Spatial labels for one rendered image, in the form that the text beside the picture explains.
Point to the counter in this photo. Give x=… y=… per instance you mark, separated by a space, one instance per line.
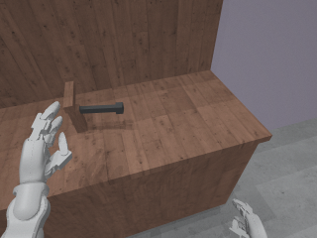
x=182 y=142

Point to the tap lever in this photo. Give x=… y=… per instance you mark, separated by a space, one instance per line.
x=118 y=107

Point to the left robot forearm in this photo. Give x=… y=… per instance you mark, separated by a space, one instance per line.
x=28 y=211

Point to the left robot hand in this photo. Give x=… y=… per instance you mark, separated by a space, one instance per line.
x=34 y=166

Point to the right robot hand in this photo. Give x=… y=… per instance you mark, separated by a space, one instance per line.
x=251 y=227

